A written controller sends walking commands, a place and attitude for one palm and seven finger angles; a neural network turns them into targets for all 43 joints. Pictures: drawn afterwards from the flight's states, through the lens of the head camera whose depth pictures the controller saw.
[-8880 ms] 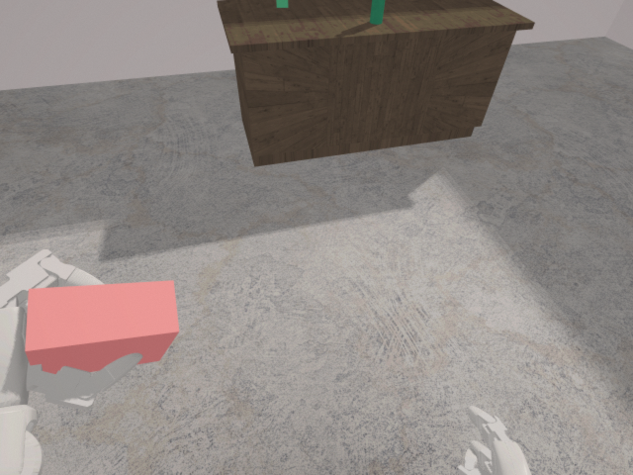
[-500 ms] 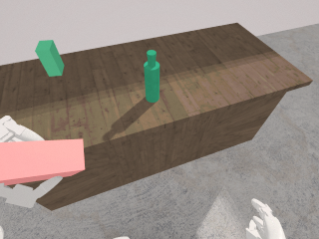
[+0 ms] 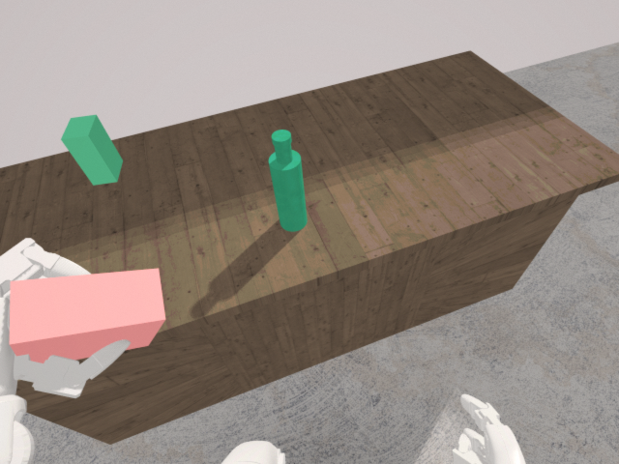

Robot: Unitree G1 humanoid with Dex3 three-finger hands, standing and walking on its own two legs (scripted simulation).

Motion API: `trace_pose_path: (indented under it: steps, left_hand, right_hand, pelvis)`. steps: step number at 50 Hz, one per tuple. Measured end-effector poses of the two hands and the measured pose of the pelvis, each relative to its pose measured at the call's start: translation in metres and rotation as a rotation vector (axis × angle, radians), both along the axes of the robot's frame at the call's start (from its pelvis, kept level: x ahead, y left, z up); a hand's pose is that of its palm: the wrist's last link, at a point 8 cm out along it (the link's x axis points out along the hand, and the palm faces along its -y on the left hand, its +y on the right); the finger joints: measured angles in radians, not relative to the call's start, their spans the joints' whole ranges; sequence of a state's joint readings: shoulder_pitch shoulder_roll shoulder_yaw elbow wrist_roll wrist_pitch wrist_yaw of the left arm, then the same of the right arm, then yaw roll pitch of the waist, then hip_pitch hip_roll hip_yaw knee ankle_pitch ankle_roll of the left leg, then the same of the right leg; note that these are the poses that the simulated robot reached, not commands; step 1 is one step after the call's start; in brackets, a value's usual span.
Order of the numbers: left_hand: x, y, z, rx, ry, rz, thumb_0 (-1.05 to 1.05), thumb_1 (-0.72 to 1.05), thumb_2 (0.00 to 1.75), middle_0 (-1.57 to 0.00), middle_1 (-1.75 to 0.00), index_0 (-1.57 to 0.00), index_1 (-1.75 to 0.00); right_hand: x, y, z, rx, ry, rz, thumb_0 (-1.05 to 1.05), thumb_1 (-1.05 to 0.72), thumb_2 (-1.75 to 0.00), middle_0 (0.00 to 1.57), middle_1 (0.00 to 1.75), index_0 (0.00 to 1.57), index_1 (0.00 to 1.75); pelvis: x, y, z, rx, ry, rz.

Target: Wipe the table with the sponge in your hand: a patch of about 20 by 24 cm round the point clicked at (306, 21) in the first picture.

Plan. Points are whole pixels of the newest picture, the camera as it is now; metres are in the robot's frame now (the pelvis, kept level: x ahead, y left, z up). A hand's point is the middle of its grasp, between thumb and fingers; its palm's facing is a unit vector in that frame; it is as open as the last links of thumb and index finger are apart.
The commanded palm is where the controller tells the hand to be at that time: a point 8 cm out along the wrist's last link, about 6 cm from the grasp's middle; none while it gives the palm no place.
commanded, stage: take the last steps up to it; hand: left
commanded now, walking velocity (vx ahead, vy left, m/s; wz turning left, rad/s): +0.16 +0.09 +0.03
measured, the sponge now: (112, 316) +0.23 +0.21 +0.15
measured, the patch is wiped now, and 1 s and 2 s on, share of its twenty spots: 0.00 0.00 0.00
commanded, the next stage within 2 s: come to a stop and stand still in 0.30 s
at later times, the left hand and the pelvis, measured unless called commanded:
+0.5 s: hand (67, 285) +0.25 +0.25 +0.17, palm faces +0.37 -0.80 -0.48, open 9.6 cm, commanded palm +0.20 +0.30 +0.18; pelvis +0.04 +0.02 -0.01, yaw +0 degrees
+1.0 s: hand (29, 251) +0.28 +0.30 +0.18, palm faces +0.43 -0.82 -0.39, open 9.6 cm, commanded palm +0.20 +0.31 +0.18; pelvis +0.03 +0.03 +0.00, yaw -2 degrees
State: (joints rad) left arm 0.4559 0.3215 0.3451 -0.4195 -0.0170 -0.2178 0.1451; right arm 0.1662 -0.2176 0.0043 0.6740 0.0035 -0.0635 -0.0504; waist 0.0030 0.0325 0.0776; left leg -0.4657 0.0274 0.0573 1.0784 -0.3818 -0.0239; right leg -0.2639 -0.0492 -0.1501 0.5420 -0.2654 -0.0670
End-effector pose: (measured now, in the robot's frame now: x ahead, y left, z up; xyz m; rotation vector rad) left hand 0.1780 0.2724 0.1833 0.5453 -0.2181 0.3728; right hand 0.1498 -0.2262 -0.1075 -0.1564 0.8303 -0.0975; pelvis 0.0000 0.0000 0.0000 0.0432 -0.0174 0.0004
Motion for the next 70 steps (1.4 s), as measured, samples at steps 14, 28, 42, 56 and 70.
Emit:
trace_pose_path:
  steps: [14,28,42,56,70]
  left_hand:
    - [0.031,0.025,0.002,0.008,-0.104,-0.092,0.00,-0.44,1.00,-0.81,-1.33,-0.79,-1.34]
    - [0.036,0.012,0.001,0.018,-0.008,-0.038,0.00,-0.44,1.00,-0.81,-1.33,-0.79,-1.34]
    - [0.060,0.026,0.006,0.088,-0.025,-0.090,0.00,-0.45,1.00,-0.81,-1.33,-0.79,-1.34]
    - [0.039,0.048,-0.042,-0.115,0.025,-0.187,0.00,-0.44,1.00,-0.81,-1.33,-0.79,-1.34]
    - [0.031,0.099,0.000,-0.087,-0.219,-0.050,0.00,-0.44,1.00,-0.81,-1.34,-0.79,-1.34]
  right_hand:
    - [0.036,-0.011,0.036,-0.147,-0.097,-0.078,0.02,-0.91,-0.90,0.20,0.30,0.19,0.30]
    - [0.054,0.045,0.004,0.058,-0.063,0.045,0.01,-0.90,-0.90,0.20,0.30,0.20,0.30]
    - [0.053,-0.005,0.035,-0.127,-0.075,0.000,0.02,-0.91,-0.90,0.20,0.30,0.20,0.30]
    - [0.015,0.038,0.052,-0.119,-0.127,-0.020,0.02,-0.91,-0.90,0.20,0.30,0.20,0.30]
    - [0.037,0.115,0.047,-0.020,-0.167,0.140,0.02,-0.90,-0.90,0.20,0.30,0.20,0.30]
  pelvis:
    - [0.032,0.024,-0.008,-0.018,-0.011,-0.013]
    - [0.044,0.011,-0.006,-0.047,-0.006,0.009]
    - [0.044,0.011,0.000,-0.056,-0.006,0.004]
    - [0.025,0.054,-0.002,-0.060,-0.034,-0.047]
    - [0.023,0.079,0.000,-0.075,-0.044,-0.027]
